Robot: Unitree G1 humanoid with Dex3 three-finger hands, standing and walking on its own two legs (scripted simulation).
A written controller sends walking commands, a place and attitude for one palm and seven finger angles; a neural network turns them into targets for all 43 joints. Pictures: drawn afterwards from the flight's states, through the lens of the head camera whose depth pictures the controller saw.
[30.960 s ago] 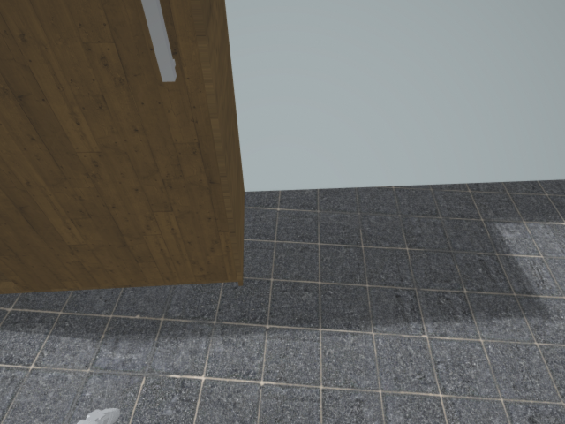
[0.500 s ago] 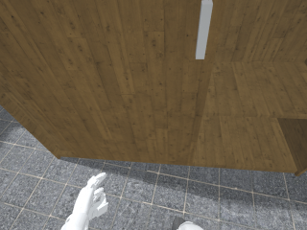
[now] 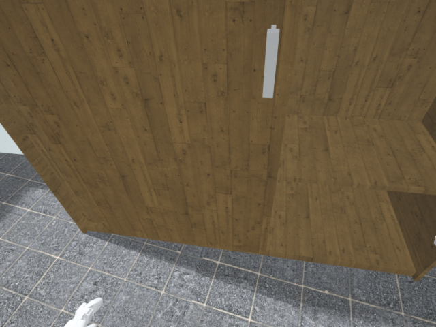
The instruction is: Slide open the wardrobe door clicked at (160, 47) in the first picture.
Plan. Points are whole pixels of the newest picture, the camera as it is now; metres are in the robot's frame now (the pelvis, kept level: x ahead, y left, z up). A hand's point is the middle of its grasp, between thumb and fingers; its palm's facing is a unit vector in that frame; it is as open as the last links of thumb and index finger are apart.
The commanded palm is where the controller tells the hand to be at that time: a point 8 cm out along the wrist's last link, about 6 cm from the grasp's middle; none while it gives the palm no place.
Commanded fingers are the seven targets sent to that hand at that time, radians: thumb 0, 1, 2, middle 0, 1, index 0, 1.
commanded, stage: stop stepping back and stand still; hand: right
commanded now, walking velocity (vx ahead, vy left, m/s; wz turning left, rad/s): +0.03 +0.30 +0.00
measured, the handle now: (270, 61) +0.61 -0.10 +0.23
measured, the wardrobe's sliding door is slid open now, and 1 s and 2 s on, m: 0.65 0.65 0.65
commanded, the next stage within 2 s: let the arm hang, fingers relaxed in 0.74 s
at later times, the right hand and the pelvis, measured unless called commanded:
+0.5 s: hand out of the picture +0.24 -0.30 +0.16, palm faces +0.47 +0.78 -0.41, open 7.4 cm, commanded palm +0.17 -0.33 +0.19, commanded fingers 0.00 -0.90 -0.90 0.20 0.30 0.20 0.30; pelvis +0.04 -0.02 +0.01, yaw -3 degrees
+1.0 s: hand (374, 299) +0.21 -0.27 -0.05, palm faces +0.11 +0.90 -0.42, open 7.4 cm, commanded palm none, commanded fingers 0.00 -0.90 -0.90 0.20 0.30 0.20 0.30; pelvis +0.03 -0.01 +0.01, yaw -5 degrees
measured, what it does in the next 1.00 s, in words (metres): stands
